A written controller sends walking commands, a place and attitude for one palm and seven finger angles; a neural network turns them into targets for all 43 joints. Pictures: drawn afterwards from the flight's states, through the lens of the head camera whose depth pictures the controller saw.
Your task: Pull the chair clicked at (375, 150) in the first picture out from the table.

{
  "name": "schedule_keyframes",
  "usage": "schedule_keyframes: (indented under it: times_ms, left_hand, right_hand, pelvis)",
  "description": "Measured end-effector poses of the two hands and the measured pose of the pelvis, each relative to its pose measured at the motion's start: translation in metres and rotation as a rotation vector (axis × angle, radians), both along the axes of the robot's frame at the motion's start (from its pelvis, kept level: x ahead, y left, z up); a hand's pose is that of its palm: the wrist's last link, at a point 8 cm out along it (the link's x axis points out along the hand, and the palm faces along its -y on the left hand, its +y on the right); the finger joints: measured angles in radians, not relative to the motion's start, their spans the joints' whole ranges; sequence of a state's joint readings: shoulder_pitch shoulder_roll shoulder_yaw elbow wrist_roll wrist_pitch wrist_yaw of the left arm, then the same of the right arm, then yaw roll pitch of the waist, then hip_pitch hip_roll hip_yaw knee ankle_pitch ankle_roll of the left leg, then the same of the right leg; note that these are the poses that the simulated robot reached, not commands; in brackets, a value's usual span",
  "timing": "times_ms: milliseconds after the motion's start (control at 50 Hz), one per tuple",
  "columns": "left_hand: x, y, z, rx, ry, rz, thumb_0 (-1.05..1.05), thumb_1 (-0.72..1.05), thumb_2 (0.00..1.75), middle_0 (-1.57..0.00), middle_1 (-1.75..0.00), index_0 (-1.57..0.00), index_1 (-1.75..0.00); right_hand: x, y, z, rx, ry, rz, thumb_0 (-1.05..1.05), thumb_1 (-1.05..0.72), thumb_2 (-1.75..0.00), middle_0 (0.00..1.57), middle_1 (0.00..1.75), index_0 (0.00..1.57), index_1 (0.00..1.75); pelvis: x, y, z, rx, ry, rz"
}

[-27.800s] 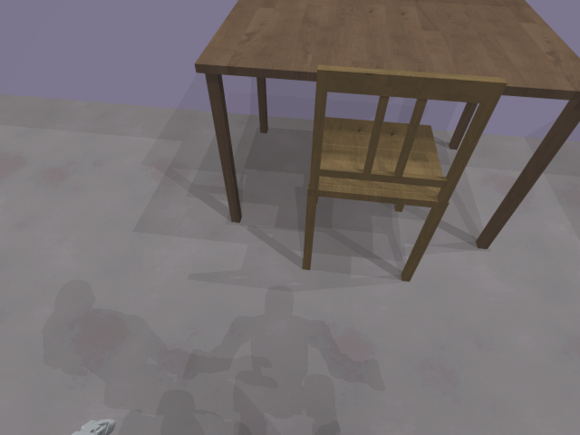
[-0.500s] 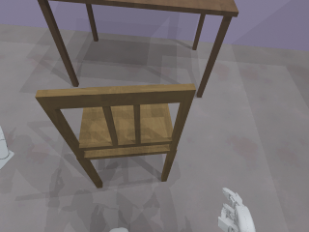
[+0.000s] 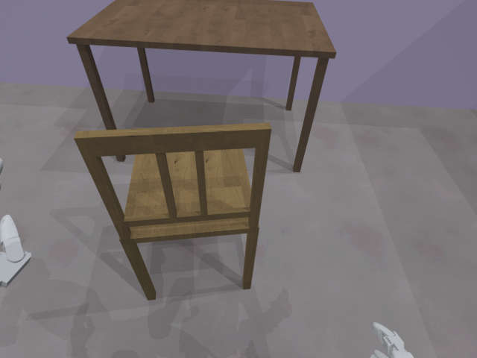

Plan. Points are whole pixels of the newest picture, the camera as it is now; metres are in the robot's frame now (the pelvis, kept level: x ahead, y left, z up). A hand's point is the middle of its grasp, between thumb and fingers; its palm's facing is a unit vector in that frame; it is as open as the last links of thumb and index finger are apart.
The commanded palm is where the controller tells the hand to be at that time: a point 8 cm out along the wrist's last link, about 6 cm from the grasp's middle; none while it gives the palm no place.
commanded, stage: stop stepping back and stand still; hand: left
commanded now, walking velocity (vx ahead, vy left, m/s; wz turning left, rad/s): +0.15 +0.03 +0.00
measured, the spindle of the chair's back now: (167, 186) +0.55 +0.22 -0.09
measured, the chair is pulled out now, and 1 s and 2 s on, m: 0.60 0.60 0.60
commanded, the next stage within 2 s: let the arm hang, fingers relaxed in 0.42 s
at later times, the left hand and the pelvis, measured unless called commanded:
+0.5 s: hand (7, 286) +0.15 +0.27 +0.17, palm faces +0.48 -0.75 -0.46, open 7.4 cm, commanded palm none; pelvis -0.03 +0.00 +0.00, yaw +1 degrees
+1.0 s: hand out of the picture -0.08 +0.19 -0.18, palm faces +0.08 -0.97 -0.23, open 7.1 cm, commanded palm none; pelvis -0.02 +0.00 -0.01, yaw +3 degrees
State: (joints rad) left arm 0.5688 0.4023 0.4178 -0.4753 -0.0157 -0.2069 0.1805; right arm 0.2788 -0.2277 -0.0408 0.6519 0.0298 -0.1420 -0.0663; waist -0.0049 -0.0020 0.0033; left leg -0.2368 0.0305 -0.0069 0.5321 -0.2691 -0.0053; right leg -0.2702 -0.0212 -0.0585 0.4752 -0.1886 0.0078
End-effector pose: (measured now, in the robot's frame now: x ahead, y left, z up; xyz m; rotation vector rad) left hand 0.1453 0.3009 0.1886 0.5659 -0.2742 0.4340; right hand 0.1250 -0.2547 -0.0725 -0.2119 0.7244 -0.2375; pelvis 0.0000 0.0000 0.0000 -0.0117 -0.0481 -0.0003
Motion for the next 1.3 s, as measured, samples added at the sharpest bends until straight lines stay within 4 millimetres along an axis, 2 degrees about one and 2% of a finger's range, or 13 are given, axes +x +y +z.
schedule_keyframes:
  times_ms: [240, 440, 540, 580, 660, 740, 780, 800, 920, 1000, 1060, 1160, 1300]
  left_hand:
    - [-0.020, -0.007, 0.005, 0.000, 0.009, -0.004, 0.01, 0.89, 0.90, -0.21, -0.30, -0.21, -0.30]
    - [-0.035, -0.004, 0.004, 0.016, 0.012, 0.016, 0.01, 0.89, 0.90, -0.21, -0.30, -0.21, -0.30]
    - [-0.032, 0.002, -0.011, -0.006, 0.046, 0.017, 0.01, 0.89, 0.90, -0.21, -0.30, -0.21, -0.30]
    - [-0.020, 0.009, -0.055, -0.087, 0.201, 0.024, 0.01, 0.89, 0.90, -0.20, -0.30, -0.21, -0.30]
    - [-0.021, -0.001, -0.192, -0.367, 0.697, 0.084, 0.00, 0.90, 0.90, -0.20, -0.29, -0.20, -0.30]
    - [-0.072, -0.051, -0.302, -0.577, 1.159, 0.055, 0.01, 0.91, 0.90, -0.19, -0.29, -0.19, -0.30]
    - [-0.104, -0.074, -0.332, -0.671, 1.310, 0.057, 0.01, 0.92, 0.90, -0.20, -0.29, -0.20, -0.30]
    - [-0.115, -0.072, -0.337, -0.703, 1.323, 0.105, -0.01, 0.97, 0.90, -0.20, -0.29, -0.20, -0.30]
    - [-0.189, -0.061, -0.342, -0.717, 1.516, 0.246, -0.03, 1.00, 0.90, -0.21, -0.30, -0.21, -0.30]
    - [-0.231, -0.065, -0.333, -0.712, 1.642, 0.334, -0.01, 0.97, 0.90, -0.20, -0.29, -0.20, -0.30]
    - [-0.246, -0.071, -0.326, -0.717, 1.702, 0.370, 0.00, 0.94, 0.90, -0.20, -0.29, -0.20, -0.30]
    - [-0.236, -0.085, -0.325, -0.735, 1.703, 0.364, 0.00, 0.92, 0.90, -0.20, -0.29, -0.20, -0.30]
    - [-0.179, -0.106, -0.330, -0.752, 1.595, 0.275, 0.01, 0.91, 0.90, -0.20, -0.29, -0.20, -0.30]
  right_hand:
    - [-0.011, 0.025, -0.005, 0.073, -0.012, 0.057, 0.01, -0.90, -0.90, 0.21, 0.30, 0.21, 0.30]
    - [-0.024, 0.015, -0.014, 0.044, 0.042, 0.066, 0.01, -0.90, -0.90, 0.21, 0.30, 0.21, 0.30]
    - [-0.026, 0.010, -0.012, 0.030, 0.037, 0.061, 0.01, -0.90, -0.90, 0.21, 0.30, 0.20, 0.30]
    - [-0.027, 0.010, -0.025, 0.041, 0.075, 0.091, 0.01, -0.90, -0.90, 0.20, 0.30, 0.20, 0.30]
    - [-0.043, 0.019, -0.051, 0.077, 0.205, 0.100, 0.01, -0.90, -0.90, 0.20, 0.30, 0.20, 0.30]
    - [-0.082, 0.032, -0.061, 0.095, 0.343, 0.069, 0.01, -0.90, -0.90, 0.20, 0.30, 0.20, 0.30]
    - [-0.109, 0.037, -0.063, 0.093, 0.430, 0.038, 0.00, -0.91, -0.90, 0.20, 0.30, 0.20, 0.30]
    - [-0.123, 0.037, -0.062, 0.087, 0.480, 0.021, 0.00, -0.92, -0.90, 0.20, 0.30, 0.20, 0.30]
    - [-0.179, 0.033, -0.064, 0.097, 0.736, -0.018, 0.01, -0.92, -0.90, 0.21, 0.30, 0.20, 0.30]
    - [-0.182, 0.033, -0.070, 0.129, 0.767, -0.026, 0.01, -0.91, -0.90, 0.20, 0.30, 0.20, 0.30]
    - [-0.175, 0.036, -0.073, 0.151, 0.752, -0.024, 0.01, -0.91, -0.90, 0.20, 0.30, 0.20, 0.30]
    - [-0.161, 0.045, -0.078, 0.183, 0.721, -0.009, 0.00, -0.91, -0.90, 0.20, 0.30, 0.20, 0.30]
    - [-0.139, 0.055, -0.080, 0.216, 0.692, 0.008, 0.00, -0.90, -0.90, 0.20, 0.30, 0.20, 0.30]
  pelvis:
    - [-0.025, -0.002, 0.002, -0.001, -0.020, 0.003]
    - [-0.033, -0.004, -0.002, 0.005, -0.032, 0.015]
    - [-0.032, 0.000, -0.002, -0.001, -0.023, 0.018]
    - [-0.034, 0.004, -0.007, -0.002, -0.008, 0.030]
    - [-0.036, 0.008, -0.014, 0.011, -0.002, 0.041]
    - [-0.036, 0.010, -0.016, 0.008, 0.004, 0.035]
    - [-0.035, 0.010, -0.015, 0.001, 0.011, 0.031]
    - [-0.034, 0.009, -0.013, -0.002, 0.016, 0.035]
    - [-0.026, 0.004, -0.008, 0.008, 0.026, 0.045]
    - [-0.019, 0.001, -0.007, 0.009, 0.023, 0.047]
    - [-0.014, -0.001, -0.005, 0.007, 0.030, 0.045]
    - [-0.005, -0.003, -0.003, 0.008, 0.034, 0.042]
    - [0.008, -0.008, -0.001, 0.014, 0.040, 0.042]
